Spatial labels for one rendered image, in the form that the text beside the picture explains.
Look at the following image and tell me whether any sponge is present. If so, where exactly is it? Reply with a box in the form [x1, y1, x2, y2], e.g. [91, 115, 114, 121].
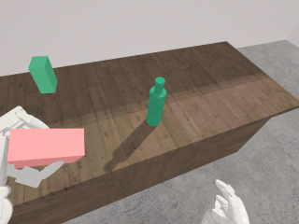
[7, 128, 85, 168]

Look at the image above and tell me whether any left robot forearm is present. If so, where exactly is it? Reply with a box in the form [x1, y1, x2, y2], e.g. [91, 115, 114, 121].
[0, 185, 13, 224]

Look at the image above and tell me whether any robot left hand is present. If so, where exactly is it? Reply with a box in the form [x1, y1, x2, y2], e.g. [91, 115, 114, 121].
[0, 105, 64, 188]

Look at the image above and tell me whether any robot right hand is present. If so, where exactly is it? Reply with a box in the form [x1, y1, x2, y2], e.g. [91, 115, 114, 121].
[212, 179, 249, 224]

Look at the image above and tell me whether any table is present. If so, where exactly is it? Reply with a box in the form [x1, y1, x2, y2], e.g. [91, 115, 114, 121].
[0, 41, 299, 224]

